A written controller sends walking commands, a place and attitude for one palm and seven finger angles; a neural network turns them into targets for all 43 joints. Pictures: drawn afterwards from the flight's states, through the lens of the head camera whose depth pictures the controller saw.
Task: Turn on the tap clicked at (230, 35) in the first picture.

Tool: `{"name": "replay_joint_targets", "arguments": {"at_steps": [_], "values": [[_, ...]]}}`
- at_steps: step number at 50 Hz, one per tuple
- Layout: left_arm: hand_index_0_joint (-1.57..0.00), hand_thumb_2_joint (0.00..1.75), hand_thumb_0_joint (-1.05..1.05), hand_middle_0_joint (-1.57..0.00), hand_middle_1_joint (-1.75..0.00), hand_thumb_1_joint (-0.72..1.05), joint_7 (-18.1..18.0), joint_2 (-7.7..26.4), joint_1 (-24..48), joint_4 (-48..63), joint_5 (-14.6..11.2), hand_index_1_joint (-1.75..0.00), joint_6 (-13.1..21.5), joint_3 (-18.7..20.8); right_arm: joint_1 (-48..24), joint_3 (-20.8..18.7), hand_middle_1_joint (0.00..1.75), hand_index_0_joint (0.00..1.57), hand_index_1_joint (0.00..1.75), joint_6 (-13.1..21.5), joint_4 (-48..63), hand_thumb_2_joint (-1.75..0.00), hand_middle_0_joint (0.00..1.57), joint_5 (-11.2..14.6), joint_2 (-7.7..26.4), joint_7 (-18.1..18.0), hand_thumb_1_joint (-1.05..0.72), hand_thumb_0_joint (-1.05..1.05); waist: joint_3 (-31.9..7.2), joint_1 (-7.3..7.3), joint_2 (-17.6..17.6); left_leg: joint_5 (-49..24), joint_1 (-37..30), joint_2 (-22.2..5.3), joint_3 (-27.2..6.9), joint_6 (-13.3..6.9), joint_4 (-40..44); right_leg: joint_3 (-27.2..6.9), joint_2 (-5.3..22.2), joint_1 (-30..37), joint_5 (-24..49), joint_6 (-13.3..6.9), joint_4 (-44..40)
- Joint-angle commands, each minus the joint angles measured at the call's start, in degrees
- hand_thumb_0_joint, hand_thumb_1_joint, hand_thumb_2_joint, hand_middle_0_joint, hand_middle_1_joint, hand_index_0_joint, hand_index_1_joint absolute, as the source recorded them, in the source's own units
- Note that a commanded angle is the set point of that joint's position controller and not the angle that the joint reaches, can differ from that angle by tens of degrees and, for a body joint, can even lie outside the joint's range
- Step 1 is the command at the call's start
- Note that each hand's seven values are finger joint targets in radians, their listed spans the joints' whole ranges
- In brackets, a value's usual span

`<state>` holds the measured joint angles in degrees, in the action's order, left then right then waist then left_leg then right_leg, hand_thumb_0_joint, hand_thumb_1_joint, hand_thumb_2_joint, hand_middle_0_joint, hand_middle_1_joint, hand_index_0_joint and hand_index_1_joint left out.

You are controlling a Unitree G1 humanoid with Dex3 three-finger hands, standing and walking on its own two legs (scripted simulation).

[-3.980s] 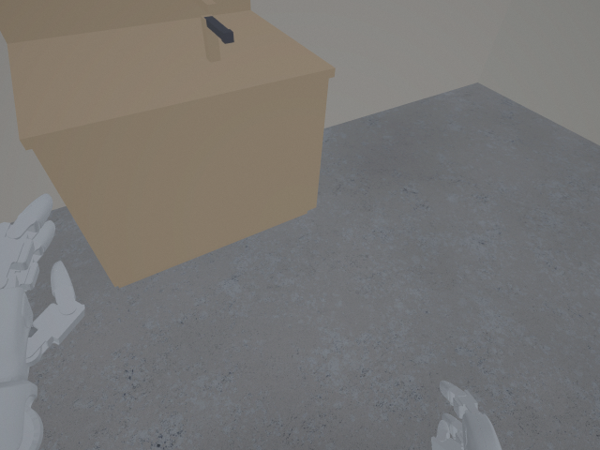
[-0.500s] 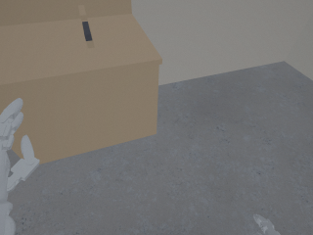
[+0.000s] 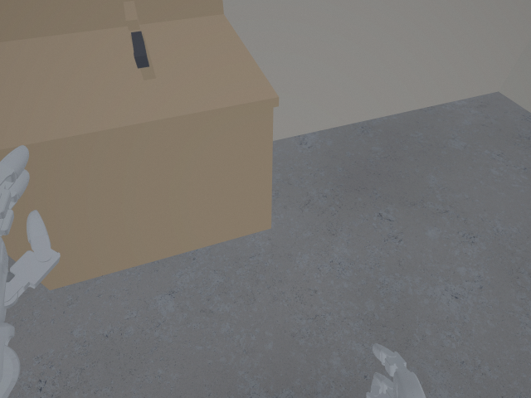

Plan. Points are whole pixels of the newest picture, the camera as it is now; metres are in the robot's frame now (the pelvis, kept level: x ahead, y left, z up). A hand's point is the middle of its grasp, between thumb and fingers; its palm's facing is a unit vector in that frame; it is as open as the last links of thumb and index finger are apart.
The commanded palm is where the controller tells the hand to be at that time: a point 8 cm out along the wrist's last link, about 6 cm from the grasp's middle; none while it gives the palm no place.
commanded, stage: take the last steps up to it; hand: left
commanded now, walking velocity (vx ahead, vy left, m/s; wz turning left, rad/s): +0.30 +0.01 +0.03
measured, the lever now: (141, 59) +0.81 +0.37 +0.11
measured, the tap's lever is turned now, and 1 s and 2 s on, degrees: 0 0 0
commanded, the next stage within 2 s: come to a stop and stand still in 1.56 s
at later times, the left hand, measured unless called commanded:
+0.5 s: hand (84, 167) +0.34 +0.26 +0.20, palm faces +0.42 -0.82 -0.38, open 7.4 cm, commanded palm +0.27 +0.30 +0.19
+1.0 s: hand (153, 121) +0.45 +0.21 +0.19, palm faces +0.40 -0.80 -0.44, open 7.4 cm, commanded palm +0.39 +0.25 +0.19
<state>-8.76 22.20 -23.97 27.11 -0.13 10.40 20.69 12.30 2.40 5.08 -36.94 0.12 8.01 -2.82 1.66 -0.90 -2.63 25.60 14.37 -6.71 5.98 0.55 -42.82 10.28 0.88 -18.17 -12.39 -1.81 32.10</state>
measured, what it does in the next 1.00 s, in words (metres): walks ahead: left foot, then right foot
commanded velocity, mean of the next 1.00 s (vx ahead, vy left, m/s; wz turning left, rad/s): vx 0.30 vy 0.01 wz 0.03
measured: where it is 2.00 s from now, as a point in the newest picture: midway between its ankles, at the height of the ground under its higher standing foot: (292, 348)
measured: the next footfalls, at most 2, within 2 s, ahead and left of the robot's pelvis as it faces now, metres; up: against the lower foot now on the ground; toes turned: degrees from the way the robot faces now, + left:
left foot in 0.30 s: +0.16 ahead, +0.14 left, +0.00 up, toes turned +10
right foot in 0.66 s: +0.24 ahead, -0.12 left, +0.00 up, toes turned -9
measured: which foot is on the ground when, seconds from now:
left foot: up 0.00-0.28, down 0.30-0.68, up 0.70-1.00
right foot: down 0.00-0.30, up 0.32-0.64, down 0.66-1.00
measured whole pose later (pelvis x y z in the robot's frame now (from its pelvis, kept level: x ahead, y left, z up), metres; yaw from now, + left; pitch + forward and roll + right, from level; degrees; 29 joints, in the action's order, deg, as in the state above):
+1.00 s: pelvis +0.24 -0.03 +0.01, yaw +2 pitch +1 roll +1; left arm -9.7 21.6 -29.2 33.3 -1.2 12.9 21.0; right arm 11.2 -3.1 3.5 -34.0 0.1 15.0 -4.1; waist 4.5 0.4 1.8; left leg 15.9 24.3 -4.5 8.3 0.4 -38.4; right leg 10.8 3.2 -9.6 -18.7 -2.0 27.8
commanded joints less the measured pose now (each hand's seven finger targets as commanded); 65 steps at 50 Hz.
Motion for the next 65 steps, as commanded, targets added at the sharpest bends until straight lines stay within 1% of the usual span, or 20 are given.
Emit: {"name": "replay_joint_targets", "arguments": {"at_steps": [1, 6, 13, 14, 15, 16, 17, 22, 31, 32, 34, 36, 41, 50, 52, 53, 54, 55, 61, 65], "values": [[-0.2, 0.9, 0.0, -0.2, -0.3, 0.9, -0.9, 9.6, 6.93, 13.89, -1.14, -0.3, 4.36, 6.35, -6.77, -4.85, 0.3, 0.2, 0.3, 2.55, 8.74, -0.9, 0.2, 0.25, 8.8, -0.02, -0.9, 0.0, -10.23, 0.96, 12.01, 4.45, 24.93, 1.67, -7.71, 0.33, -30.94, -34.34, 23.83, 20.59, 1.75, -11.5, -15.11], [-0.2, 0.9, 0.0, -0.2, -0.3, 0.9, -1.47, 10.82, -1.29, 17.36, -1.29, -0.3, 5.9, 9.59, -8.04, -3.73, 0.3, 0.2, 0.3, -0.12, 9.53, -0.9, 0.2, 0.14, 7.69, -0.26, -0.9, 0.0, -6.31, 1.24, 8.36, -3.27, 14.43, -1.02, -3.41, 0.87, -11.21, -12.74, 17.46, 8.36, 6.86, -7.76, -14.73], [-0.2, 0.9, 0.0, -0.2, -0.3, 0.9, -2.86, 8.55, 0.08, 18.94, -1.88, -0.3, 5.53, 7.46, -3.95, -5.39, 0.3, 0.2, 0.3, 1.15, 11.18, -0.9, 0.2, -0.41, 9.18, -2.05, -0.9, 0.0, -8.73, 1.49, 1.86, -14.39, -5.92, 3.58, 4.42, -0.08, 15.8, -8.22, 10.68, 6.36, -0.79, -3.12, -2.78], [-0.2, 0.9, 0.0, -0.2, -0.3, 0.9, -2.82, 8.28, 0.61, 18.58, -1.74, -0.3, 5.86, 7.12, -3.15, -5.97, 0.3, 0.2, 0.3, 1.14, 11.43, -0.9, 0.2, -0.24, 10.32, -2.42, -0.9, 0.0, -9.19, 2.06, -4.76, -12.16, -10.88, -0.3, -2.62, -2.44, 18.99, -6.71, 7.84, 1.25, -2.85, -1.21, 6.24], [-0.2, 0.9, 0.0, -0.2, -0.3, 0.9, -2.77, 7.42, 1.82, 18.95, -1.76, -0.3, 6.28, 6.42, -3.59, -6.44, 0.3, 0.2, 0.3, 1.11, 11.76, -0.9, 0.2, -0.03, 11.81, -2.26, -0.9, 0.0, -9.19, 2.03, -17.51, -14.96, -16.7, -11.9, -19.97, -7.75, 22.92, -3.01, 1.79, -10.02, -16.05, 1.76, 19.18], [-0.2, 0.9, 0.0, -0.2, -0.3, 0.9, -2.52, 7.8, 2.21, 17.06, -1.21, -0.3, 6.75, 5.62, -4.35, -5.68, 0.3, 0.2, 0.3, 1.61, 12.44, -0.9, 0.2, 0.18, 10.68, -1.88, -0.9, 0.0, -6.56, 1.79, -17.96, -18.77, -16.14, -19.11, -32.01, -12.77, 27.01, -5.75, 0.14, -16.12, -24.35, 1.69, 30.49], [-0.2, 0.9, 0.0, -0.2, -0.3, 0.9, -2.18, 10.71, 3.32, 13.91, -0.77, -0.3, 6.67, 7.65, -5.17, -4.65, 0.3, 0.2, 0.3, 1.97, 11.29, -0.9, 0.2, -0.59, 9.71, -1.81, -0.9, 0.0, -4.46, 2.23, -13.63, -15.55, -11.24, -20.18, -33.42, -13.98, 28.76, -9.09, 2.46, -18.01, -21.85, 1.65, 36.01], [-0.2, 0.9, 0.0, -0.2, -0.3, 0.9, -0.75, 7.01, 1.61, 18.24, -0.85, -0.3, 5.96, 4.92, -3.71, -5.59, 0.3, 0.2, 0.3, 3.11, 9.93, -0.9, 0.2, 0.37, 10.1, -0.45, -0.9, 0.0, -5.44, 1.18, -9.7, -21.61, -8.9, -11.97, -12.14, -10.37, 25.18, -6.0, 4.28, -16.23, -11.18, 3.23, 28.14], [-0.2, 0.9, 0.0, -0.2, -0.3, 0.9, -1.12, 7.7, 0.28, 11.94, -1.26, -0.3, 3.97, 6.86, -4.85, -4.47, 0.3, 0.2, 0.3, 2.69, 9.96, -0.9, 0.2, 0.17, 8.97, -1.01, -0.9, 0.0, -6.93, 0.97, -6.55, -14.17, -0.21, -7.96, -1.65, -5.31, 16.25, 2.53, -0.46, 7.7, -2.79, 3.44, -2.73], [-0.2, 0.9, 0.0, -0.2, -0.3, 0.9, -1.18, 8.73, 1.18, 11.2, -1.06, -0.3, 3.82, 7.19, -5.12, -4.39, 0.3, 0.2, 0.3, 2.29, 9.69, -0.9, 0.2, 0.3, 8.41, -1.12, -0.9, 0.0, -7.75, 0.62, -1.72, -10.34, 3.83, -6.06, -0.15, -4.43, 7.76, -1.8, 2.4, 12.73, -3.36, 2.12, -6.21], [-0.2, 0.9, 0.0, -0.2, -0.3, 0.9, -1.62, 12.27, 2.33, 10.74, -0.98, -0.3, 3.02, 9.44, -6.99, -3.74, 0.3, 0.2, 0.3, 2.05, 10.78, -0.9, 0.2, 0.46, 6.64, -1.06, -0.9, 0.0, -8.67, -0.54, 22.45, 8.98, 24.74, 5.39, 1.16, -0.63, -22.59, -36.65, 23.32, 21.61, 2.31, -8.53, -15.97], [-0.2, 0.9, 0.0, -0.2, -0.3, 0.9, -0.93, 10.8, 7.05, 12.59, -1.6, -0.3, 3.9, 7.94, -7.05, -4.69, 0.3, 0.2, 0.3, 2.54, 8.83, -0.9, 0.2, 0.39, 8.19, -0.57, -0.9, 0.0, -7.54, 0.94, 15.65, 2.68, 25.44, 1.88, -7.05, 0.26, -31.99, -34.36, 23.53, 16.47, -5.62, -8.43, -18.04], [-0.2, 0.9, 0.0, -0.2, -0.3, 0.9, -1.02, 9.35, -0.94, 13.5, -1.1, -0.3, 6.02, 8.37, -7.66, -4.04, 0.3, 0.2, 0.3, 0.27, 8.22, -0.9, 0.2, 0.06, 7.82, -0.54, -0.9, 0.0, -6.91, 1.41, 7.94, -5.46, 21.76, 0.14, -3.87, 1.57, -20.07, -11.72, 17.32, 15.26, 19.94, -6.54, -13.21], [-0.2, 0.9, 0.0, -0.2, -0.3, 0.9, -3.03, 8.8, -1.42, 17.49, -2.04, -0.3, 5.52, 7.98, -3.69, -5.77, 0.3, 0.2, 0.3, 1.37, 12.06, -0.9, 0.2, -0.31, 8.66, -1.36, -0.9, 0.0, -9.62, 0.62, 7.14, -16.07, 1.05, 5.37, 5.67, -0.38, 14.24, -8.36, 13.67, 15.15, 17.74, -4.59, -5.78], [-0.2, 0.9, 0.0, -0.2, -0.3, 0.9, -2.87, 8.39, 0.97, 18.1, -1.95, -0.3, 6.05, 6.66, -2.88, -6.63, 0.3, 0.2, 0.3, 1.11, 12.34, -0.9, 0.2, 0.07, 10.52, -1.93, -0.9, 0.0, -10.75, 2.21, -2.72, -18.7, -12.05, 0.2, -2.71, -3.69, 19.13, -5.73, 9.34, 4.86, 9.99, -1.01, 9.49], [-0.2, 0.9, 0.0, -0.2, -0.3, 0.9, -2.9, 8.52, 1.73, 18.06, -2.16, -0.3, 6.54, 7.08, -3.37, -6.76, 0.3, 0.2, 0.3, 1.1, 12.41, -0.9, 0.2, 0.12, 11.58, -1.78, -0.9, 0.0, -11.63, 1.8, -14.27, -25.81, -19.44, -11.86, -21.16, -9.86, 21.24, -3.02, 2.84, -8.14, -12.55, 1.74, 21.36], [-0.2, 0.9, 0.0, -0.2, -0.3, 0.9, -2.83, 9.35, 1.76, 15.44, -1.88, -0.3, 6.76, 7.26, -3.69, -6.0, 0.3, 0.2, 0.3, 1.39, 13.11, -0.9, 0.2, 0.32, 10.45, -1.44, -0.9, 0.0, -9.7, 1.41, -14.17, -28.34, -18.43, -17.92, -31.45, -14.96, 24.63, -6.79, 0.09, -14.69, -24.98, 1.58, 31.74], [-0.2, 0.9, 0.0, -0.2, -0.3, 0.9, -2.48, 11.32, 2.72, 12.69, -1.79, -0.3, 6.4, 8.39, -4.69, -4.99, 0.3, 0.2, 0.3, 1.71, 12.16, -0.9, 0.2, -0.26, 9.77, -1.52, -0.9, 0.0, -7.26, 1.97, -11.38, -24.66, -14.41, -18.52, -32.01, -15.75, 26.18, -9.96, 1.77, -17.37, -22.8, 1.51, 36.89], [-0.2, 0.9, 0.0, -0.2, -0.3, 0.9, -0.66, 8.12, -1.16, 18.56, -1.92, -0.3, 5.78, 6.67, -4.16, -5.43, 0.3, 0.2, 0.3, 3.37, 10.38, -0.9, 0.2, 0.62, 10.01, -0.17, -0.9, 0.0, -6.82, 0.5, -10.22, -22.82, -4.24, -9.58, -8.26, -10.47, 25.41, -5.93, 4.08, -11.02, -8.65, 3.08, 25.12], [-0.2, 0.9, 0.0, -0.2, -0.3, 0.9, -0.82, 7.12, -1.74, 14.51, -2.02, -0.3, 5.43, 6.38, -3.46, -4.79, 0.3, 0.2, 0.3, 4.33, 9.81, -0.9, 0.2, 0.39, 9.6, -0.34, -0.9, 0.0, -6.04, 1.04, -9.53, -20.71, -0.56, -9.35, -5.28, -8.9, 25.47, -1.9, 2.15, -2.74, -6.89, 3.85, 10.94]]}}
